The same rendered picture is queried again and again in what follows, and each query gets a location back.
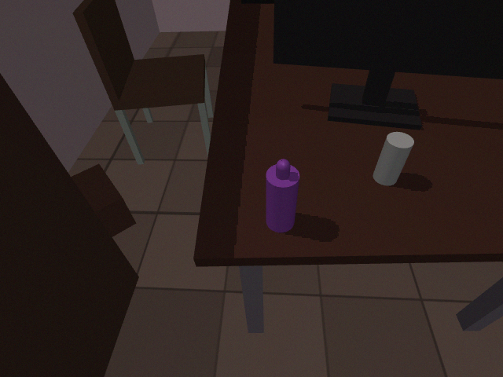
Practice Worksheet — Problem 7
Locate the chair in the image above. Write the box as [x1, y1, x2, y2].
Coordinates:
[73, 0, 214, 165]

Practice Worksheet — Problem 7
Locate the table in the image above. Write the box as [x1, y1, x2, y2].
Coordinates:
[193, 0, 503, 333]

